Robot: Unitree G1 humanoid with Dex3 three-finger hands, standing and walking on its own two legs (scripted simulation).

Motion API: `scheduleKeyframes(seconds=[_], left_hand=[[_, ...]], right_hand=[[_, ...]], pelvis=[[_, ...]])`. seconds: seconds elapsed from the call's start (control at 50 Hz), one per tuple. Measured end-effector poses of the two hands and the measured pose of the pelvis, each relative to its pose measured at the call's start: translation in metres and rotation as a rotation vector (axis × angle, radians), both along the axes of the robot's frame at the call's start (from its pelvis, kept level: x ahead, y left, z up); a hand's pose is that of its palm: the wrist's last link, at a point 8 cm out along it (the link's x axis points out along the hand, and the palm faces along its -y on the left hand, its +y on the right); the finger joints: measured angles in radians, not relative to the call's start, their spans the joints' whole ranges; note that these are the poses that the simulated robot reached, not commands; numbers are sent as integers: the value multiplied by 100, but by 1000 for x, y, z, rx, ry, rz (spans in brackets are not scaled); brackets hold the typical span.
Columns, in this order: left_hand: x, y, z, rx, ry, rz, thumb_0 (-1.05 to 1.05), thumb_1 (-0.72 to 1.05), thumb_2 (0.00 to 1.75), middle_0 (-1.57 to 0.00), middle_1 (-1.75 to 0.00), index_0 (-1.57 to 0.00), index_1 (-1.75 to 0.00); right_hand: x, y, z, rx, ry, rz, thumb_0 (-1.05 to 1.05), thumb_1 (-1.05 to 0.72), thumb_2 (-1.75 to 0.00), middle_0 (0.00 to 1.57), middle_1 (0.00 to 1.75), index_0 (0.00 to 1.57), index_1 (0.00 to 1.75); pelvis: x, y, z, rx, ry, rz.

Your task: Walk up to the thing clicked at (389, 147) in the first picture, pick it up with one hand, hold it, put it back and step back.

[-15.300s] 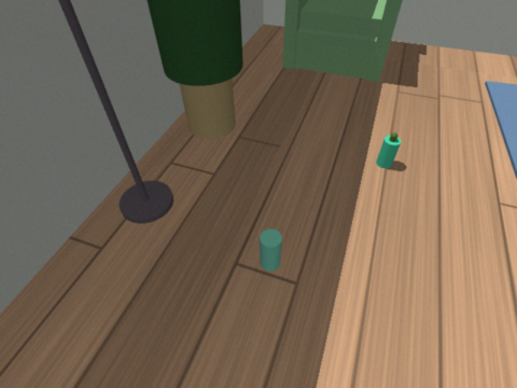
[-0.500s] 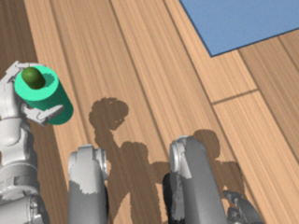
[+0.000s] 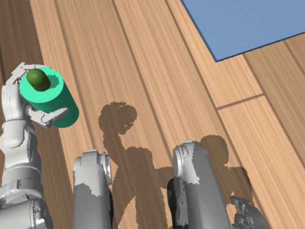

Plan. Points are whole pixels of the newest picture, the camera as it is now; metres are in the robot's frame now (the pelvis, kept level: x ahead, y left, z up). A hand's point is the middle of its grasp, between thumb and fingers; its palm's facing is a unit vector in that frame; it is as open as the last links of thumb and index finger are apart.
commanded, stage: lift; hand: left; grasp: from the side
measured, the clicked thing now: (51, 97) +0.45 +0.23 -0.05
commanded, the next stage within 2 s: none
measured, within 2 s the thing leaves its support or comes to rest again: neither
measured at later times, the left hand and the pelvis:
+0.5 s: hand (20, 87) +0.41 +0.23 +0.09, palm faces +0.12 -0.99 -0.07, open 11.6 cm; pelvis +0.01 +0.00 +0.09, yaw +1 degrees
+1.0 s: hand out of the picture +0.40 +0.22 +0.26, palm faces +0.15 -0.99 -0.05, open 11.6 cm; pelvis +0.05 +0.01 +0.24, yaw +2 degrees
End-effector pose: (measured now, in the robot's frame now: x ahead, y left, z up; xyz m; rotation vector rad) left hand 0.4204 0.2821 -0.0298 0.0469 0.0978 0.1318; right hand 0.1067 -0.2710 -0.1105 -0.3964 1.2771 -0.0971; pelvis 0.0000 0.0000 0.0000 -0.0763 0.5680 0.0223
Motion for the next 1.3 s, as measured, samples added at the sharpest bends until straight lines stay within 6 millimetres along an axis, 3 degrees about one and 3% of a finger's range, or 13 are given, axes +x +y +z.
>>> scheduleKeyframes(seconds=[0.2, 0.38, 0.58, 0.86, 1.08, 1.3], left_hand=[[-12, 1, 34, 4, -6, -2, -1, -61, 113, -61, -100, -64, -101], [-26, -3, 81, 10, 3, -18, -1, -61, 113, -61, -100, -64, -101], [-40, -8, 149, 14, 6, 4, -1, -61, 114, -61, -100, -63, -101], [-54, -17, 253, 8, 27, 12, -1, -61, 114, -61, -100, -63, -102], [-52, -15, 308, 0, 24, 13, -1, -61, 114, -61, -100, -63, -102], [-65, -22, 338, -9, 23, 3, -1, -61, 114, -62, -99, -64, -100]], right_hand=[[9, 4, 19, 17, -46, -16, 1, -95, -91, 21, 29, 21, 30], [28, 12, 55, 38, -124, -29, 1, -94, -91, 21, 29, 21, 30], [55, 21, 112, 59, -217, -42, 1, -93, -90, 21, 29, 21, 30], [86, 36, 213, 66, -317, -51, 1, -92, -90, 21, 29, 21, 30], [87, 41, 273, 63, -335, -42, 1, -91, -90, 21, 29, 21, 30], [80, 45, 299, 86, -322, -35, 1, -92, -90, 21, 29, 21, 30]], pelvis=[[0, 0, 22, 4, 3, 5], [3, 1, 59, 6, 3, 8], [11, 2, 112, 9, -27, 14], [38, 6, 203, 12, -122, 30], [52, 10, 257, 16, -211, 39], [54, 11, 286, 30, -277, 39]])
